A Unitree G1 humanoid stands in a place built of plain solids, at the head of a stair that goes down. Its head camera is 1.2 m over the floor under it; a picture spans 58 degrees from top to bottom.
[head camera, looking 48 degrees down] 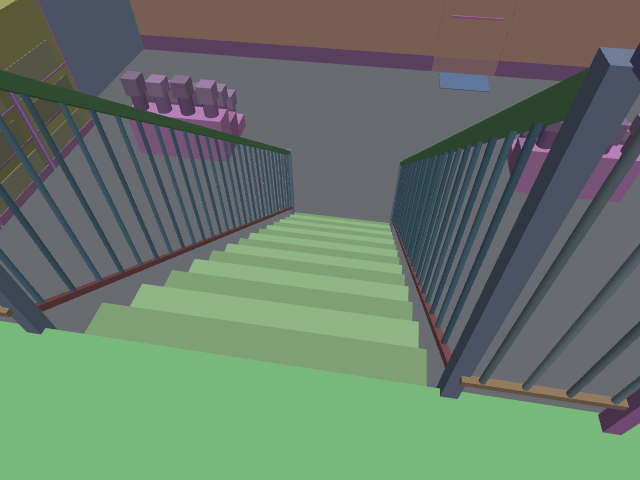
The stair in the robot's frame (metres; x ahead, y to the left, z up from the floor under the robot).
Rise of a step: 0.18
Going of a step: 0.22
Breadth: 1.22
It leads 9 degrees to the right of straight ahead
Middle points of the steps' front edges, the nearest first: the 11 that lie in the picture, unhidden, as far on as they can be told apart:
0.61 0.26 0.00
0.83 0.23 -0.18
1.05 0.19 -0.36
1.27 0.15 -0.54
1.49 0.12 -0.72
1.71 0.08 -0.90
1.92 0.05 -1.08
2.14 0.01 -1.26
2.36 -0.02 -1.44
2.58 -0.06 -1.62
2.80 -0.09 -1.80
